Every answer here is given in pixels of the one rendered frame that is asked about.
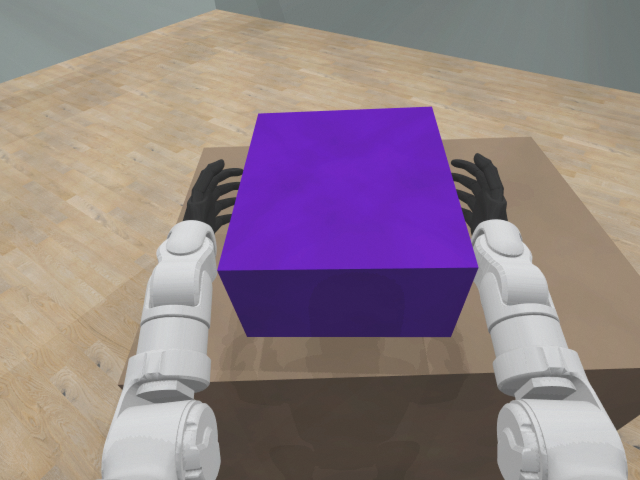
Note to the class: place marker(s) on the carton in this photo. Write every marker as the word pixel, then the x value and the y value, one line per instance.
pixel 347 223

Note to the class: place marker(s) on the right robot hand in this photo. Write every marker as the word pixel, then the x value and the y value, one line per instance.
pixel 488 201

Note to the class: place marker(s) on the pedestal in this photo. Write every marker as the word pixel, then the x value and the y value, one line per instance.
pixel 418 408

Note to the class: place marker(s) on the right robot upper arm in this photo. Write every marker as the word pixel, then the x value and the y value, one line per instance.
pixel 557 440

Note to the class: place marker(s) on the robot left forearm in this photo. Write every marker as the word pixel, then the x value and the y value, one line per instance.
pixel 171 363

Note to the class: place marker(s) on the robot right forearm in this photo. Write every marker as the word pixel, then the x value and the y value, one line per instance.
pixel 532 357

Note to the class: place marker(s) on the left robot hand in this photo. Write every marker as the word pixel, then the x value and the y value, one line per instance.
pixel 203 205

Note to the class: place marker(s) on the left robot upper arm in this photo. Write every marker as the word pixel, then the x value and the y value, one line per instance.
pixel 165 441

